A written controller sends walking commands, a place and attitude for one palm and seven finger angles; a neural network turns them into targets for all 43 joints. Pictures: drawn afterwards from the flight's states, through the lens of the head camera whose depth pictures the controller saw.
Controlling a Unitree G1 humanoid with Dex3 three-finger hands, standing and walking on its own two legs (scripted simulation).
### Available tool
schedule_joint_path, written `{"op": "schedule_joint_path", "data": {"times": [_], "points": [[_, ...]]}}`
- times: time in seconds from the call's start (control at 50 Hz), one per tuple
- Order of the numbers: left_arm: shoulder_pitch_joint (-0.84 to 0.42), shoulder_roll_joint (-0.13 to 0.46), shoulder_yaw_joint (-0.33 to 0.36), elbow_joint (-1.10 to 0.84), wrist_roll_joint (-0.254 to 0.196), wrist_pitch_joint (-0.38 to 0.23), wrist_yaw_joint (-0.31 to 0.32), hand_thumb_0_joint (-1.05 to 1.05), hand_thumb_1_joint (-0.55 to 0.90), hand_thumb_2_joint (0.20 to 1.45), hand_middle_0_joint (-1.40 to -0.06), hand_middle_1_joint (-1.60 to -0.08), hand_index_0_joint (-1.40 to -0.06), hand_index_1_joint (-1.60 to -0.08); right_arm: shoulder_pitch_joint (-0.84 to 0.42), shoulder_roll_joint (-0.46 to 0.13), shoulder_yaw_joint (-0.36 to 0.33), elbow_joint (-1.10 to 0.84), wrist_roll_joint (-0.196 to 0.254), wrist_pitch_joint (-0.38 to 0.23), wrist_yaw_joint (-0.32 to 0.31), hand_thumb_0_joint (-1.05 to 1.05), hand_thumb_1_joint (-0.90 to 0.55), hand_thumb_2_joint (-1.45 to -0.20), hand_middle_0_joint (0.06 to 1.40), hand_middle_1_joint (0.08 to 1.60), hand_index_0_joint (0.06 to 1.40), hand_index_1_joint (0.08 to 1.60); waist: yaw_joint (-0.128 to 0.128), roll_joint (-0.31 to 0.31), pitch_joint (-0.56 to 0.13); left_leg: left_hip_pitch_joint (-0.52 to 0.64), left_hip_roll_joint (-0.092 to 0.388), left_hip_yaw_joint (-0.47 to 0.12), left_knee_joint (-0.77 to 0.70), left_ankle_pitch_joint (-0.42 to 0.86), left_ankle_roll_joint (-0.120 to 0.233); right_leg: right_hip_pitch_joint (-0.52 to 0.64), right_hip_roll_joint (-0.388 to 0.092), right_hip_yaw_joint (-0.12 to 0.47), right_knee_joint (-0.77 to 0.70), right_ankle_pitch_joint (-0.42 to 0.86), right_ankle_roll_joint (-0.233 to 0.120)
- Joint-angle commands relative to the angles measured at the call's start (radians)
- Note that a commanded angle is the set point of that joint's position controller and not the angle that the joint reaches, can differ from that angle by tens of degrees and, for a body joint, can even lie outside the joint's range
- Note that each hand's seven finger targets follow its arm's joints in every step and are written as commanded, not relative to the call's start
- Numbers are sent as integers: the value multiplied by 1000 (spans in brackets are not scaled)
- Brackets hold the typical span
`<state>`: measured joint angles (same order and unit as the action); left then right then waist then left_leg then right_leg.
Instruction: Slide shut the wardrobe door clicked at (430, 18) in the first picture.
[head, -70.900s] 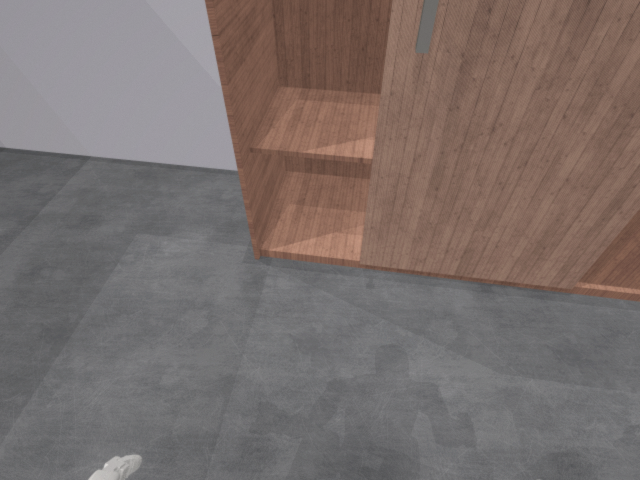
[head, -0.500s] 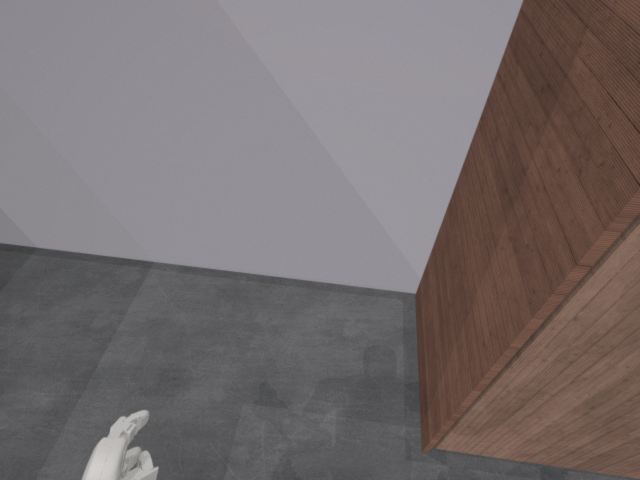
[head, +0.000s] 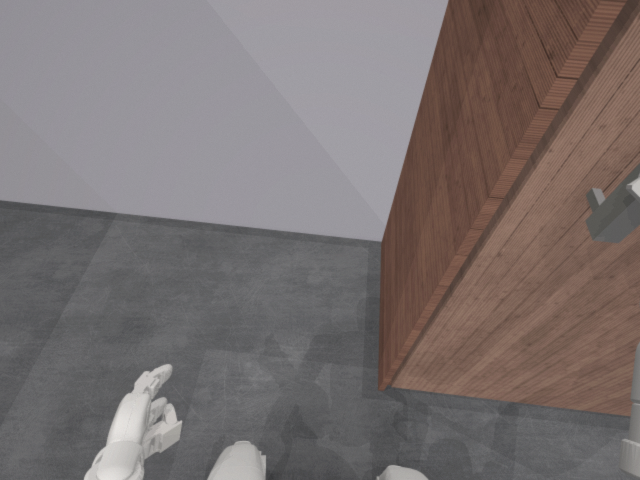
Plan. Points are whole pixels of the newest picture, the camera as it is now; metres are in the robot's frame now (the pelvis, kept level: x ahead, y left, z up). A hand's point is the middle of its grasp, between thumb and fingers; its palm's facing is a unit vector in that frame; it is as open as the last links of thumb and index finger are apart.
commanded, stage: stop walking and hold the door there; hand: right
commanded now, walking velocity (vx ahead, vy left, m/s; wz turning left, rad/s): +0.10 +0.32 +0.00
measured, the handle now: out of the picture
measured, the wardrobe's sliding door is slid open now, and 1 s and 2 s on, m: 0.01 0.01 0.01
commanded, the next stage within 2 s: loosen the grip on the handle in 0.86 s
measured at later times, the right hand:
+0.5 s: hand out of the picture +0.34 -0.26 +0.24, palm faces +0.33 +0.94 -0.12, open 7.1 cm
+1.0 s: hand out of the picture +0.35 -0.26 +0.24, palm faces +0.35 +0.92 -0.20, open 7.4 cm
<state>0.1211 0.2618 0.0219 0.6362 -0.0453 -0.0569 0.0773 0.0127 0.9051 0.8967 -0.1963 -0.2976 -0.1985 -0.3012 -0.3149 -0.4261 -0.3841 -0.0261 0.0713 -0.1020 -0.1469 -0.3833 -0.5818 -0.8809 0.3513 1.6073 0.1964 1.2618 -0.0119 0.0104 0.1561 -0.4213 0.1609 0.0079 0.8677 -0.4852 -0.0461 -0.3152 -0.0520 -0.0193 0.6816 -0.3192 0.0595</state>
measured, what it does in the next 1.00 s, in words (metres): steps on the spot: left foot, then left foot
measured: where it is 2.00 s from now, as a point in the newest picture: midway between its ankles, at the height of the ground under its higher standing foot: outside the picture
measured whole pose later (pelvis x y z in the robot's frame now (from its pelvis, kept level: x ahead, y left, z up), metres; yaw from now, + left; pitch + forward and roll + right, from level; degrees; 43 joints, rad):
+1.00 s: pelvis -0.01 -0.03 +0.03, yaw +2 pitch -1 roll +1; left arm 0.21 0.25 0.00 0.67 -0.02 -0.03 0.08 0.01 0.91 0.90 -0.20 -0.30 -0.20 -0.30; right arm -0.32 -0.37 -0.29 0.09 0.04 -0.09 -0.08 -0.21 -0.56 -0.79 0.47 1.43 0.15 1.30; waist -0.02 -0.02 0.03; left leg -0.20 -0.03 0.04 0.40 -0.18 0.02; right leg -0.23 -0.05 -0.06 0.46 -0.20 0.00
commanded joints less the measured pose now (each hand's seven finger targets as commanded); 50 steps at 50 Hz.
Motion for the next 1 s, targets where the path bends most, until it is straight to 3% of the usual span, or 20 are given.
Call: {"op": "schedule_joint_path", "data": {"times": [0.0, 0.02, 0.04, 0.06, 0.12, 0.14, 0.16, 0.18, 0.22, 0.26, 0.32, 0.42, 0.52, 0.56, 0.6, 0.7, 0.92, 0.94, 0.96, 0.98], "points": [[-54, 102, 24, -132, -13, -59, -25, 0, 900, 900, -200, -300, -200, -300, -338, -157, 46, -308, -19, -109, 30, 0, -900, -900, 450, 1400, 450, 1400, 9, -61, -396, 273, -125, 83, -303, 274, 19, 145, -114, 43, -64, 450, -138], [-54, 81, 14, -127, -10, -55, -23, 0, 900, 900, -200, -300, -200, -300, -333, -157, 51, -285, -26, -103, 26, 0, -900, -900, 450, 1400, 450, 1400, 21, 89, -396, 350, -49, -16, -423, 436, 46, 82, -43, -13, 14, 260, -94], [-57, 60, 2, -127, -2, -46, -19, 0, 900, 900, -200, -300, -200, -300, -317, -201, 32, -254, -30, -88, 19, 0, -900, -900, 450, 1400, 450, 1400, 37, 274, -388, 385, 111, -276, -496, 512, 123, -37, 52, -54, 107, 36, -51], [-74, 63, -8, -116, 6, -47, -14, 0, 900, 900, -200, -300, -200, -300, -312, -204, 16, -222, -22, -76, 17, 0, -900, -900, 450, 1400, 450, 1400, 22, 222, -360, 326, 181, -327, -572, 434, 179, -47, 72, 4, 173, -163, -47], [-84, 61, -18, -96, 14, -44, -8, 0, 900, 900, -200, -300, -200, -300, -365, -118, 72, -271, -14, -58, 18, 0, -900, -900, 450, 1400, 450, 1400, 40, 237, -331, 226, 62, -107, -466, 244, 142, 118, 21, 8, -151, 10, -74], [-77, 72, -15, -82, 18, -44, -3, 0, 900, 900, -200, -300, -200, -300, -369, -81, 106, -280, -9, -73, 21, 0, -900, -900, 450, 1400, 450, 1400, 51, 100, -368, 188, -27, 1, -318, 261, 95, 225, -9, 45, -254, 133, -78], [-82, 101, -6, -105, 21, -42, -4, 0, 900, 900, -200, -300, -200, -300, -375, -40, 148, -323, -5, -86, 24, 0, -900, -900, 450, 1400, 450, 1400, 48, -163, -386, 68, -133, 74, -141, 227, 39, 322, -153, 248, -343, 263, -106], [-108, 85, -12, -125, 22, -33, -8, 0, 900, 900, -200, -300, -200, -300, -365, 5, 213, -344, -1, -92, 30, 0, -900, -900, 450, 1400, 450, 1400, 35, -312, -390, -6, -149, 29, -62, 9, 33, 366, -267, 400, -428, 300, -137], [-98, 48, -24, -107, 26, -35, -19, 0, 900, 900, -200, -300, -200, -300, -372, -17, 196, -313, -20, -81, 29, 0, -900, -900, 450, 1400, 450, 1400, 38, -244, -319, -26, -126, -45, -7, 12, 42, 295, -279, 406, -491, 138, -152], [-61, 60, -17, -98, 26, -38, -20, 0, 900, 900, -200, -300, -200, -300, -328, -67, 148, -296, -22, -73, 16, 0, -900, -900, 450, 1400, 450, 1400, 33, -123, -320, -10, -136, -22, -97, 102, 39, 372, -256, 300, -403, 453, -166], [-66, 45, -24, -114, 21, -34, -35, 0, 900, 900, -200, -300, -200, -300, -306, 23, 250, -350, -26, -64, 35, 0, -900, -900, 450, 1400, 450, 1400, 32, -199, -367, 45, -163, 31, -228, 155, 39, 465, -212, 140, -319, 742, -133], [-77, 44, -34, -145, 20, -29, -36, 0, 900, 900, -200, -300, -200, -300, -293, 12, 257, -366, -21, -44, 43, 0, -900, -900, 450, 1400, 450, 1400, 28, -240, -376, 171, -172, 33, -364, 202, 44, 392, -220, 119, -332, 650, -136], [-97, 42, -36, -155, 16, -11, -19, 0, 900, 900, -200, -300, -200, -300, -266, -53, 174, -316, -15, -45, 30, 0, -900, -900, 450, 1400, 450, 1400, 35, -53, -407, 366, -58, -84, -510, 580, 77, 199, -106, 43, -246, 330, -76], [-83, 51, -33, -137, 24, -5, -9, 0, 900, 900, -200, -300, -200, -300, -228, -96, 108, -235, -8, -48, 17, 0, -900, -900, 450, 1400, 450, 1400, 34, -98, -386, 311, -50, -77, -500, 543, 79, 185, -92, 50, -279, 266, -69], [-88, 58, -22, -145, 6, 1, -6, 0, 900, 900, -200, -300, -200, -300, -223, -97, 101, -244, 8, -43, 16, 0, -900, -900, 450, 1400, 450, 1400, 23, 33, -422, 321, -56, -93, -522, 490, 72, 199, -77, 42, -252, 239, -74], [-91, 68, -22, -141, 6, 2, 10, 0, 900, 900, -200, -300, -200, -300, -211, -105, 96, -207, 5, -44, 10, 0, -900, -900, 450, 1400, 450, 1400, 18, -66, -395, 278, -60, -93, -539, 439, 63, 205, -76, 43, -274, 244, -90], [-69, 84, -14, -132, 2, -1, 22, 0, 900, 900, -200, -300, -200, -300, -197, -98, 111, -183, 0, -61, 10, 0, -900, -900, 450, 1400, 450, 1400, 17, -55, -386, 284, -65, -77, -536, 467, 58, 202, -68, 43, -275, 308, -91], [28, 106, 38, -125, 23, -35, -4, 0, 900, 900, -200, -300, -200, -300, -1074, -880, -448, -224, -158, -91, 30, 0, -900, -900, 450, 1400, 450, 1400, -34, 254, -184, 182, -74, -121, -634, 527, -26, 39, -54, -32, -167, 259, -118], [-59, 68, 36, -108, 73, -94, -16, 0, 900, 900, -200, -300, -200, -300, -680, -110, 40, 418, -98, 53, 96, 0, -779, -842, 450, 1400, 450, 1400, 41, 83, -507, 333, -130, 13, -396, 751, 104, 131, 60, -66, -289, 461, -79], [13, 117, 61, -111, 18, -122, -15, 0, 900, 900, -200, -300, -200, -300, -569, -56, 27, 164, 10, 25, 97, 0, -658, -783, 450, 1400, 450, 1400, -7, -56, -601, 321, -157, 64, -365, 658, 112, 242, 44, -32, -265, 536, -28]]}}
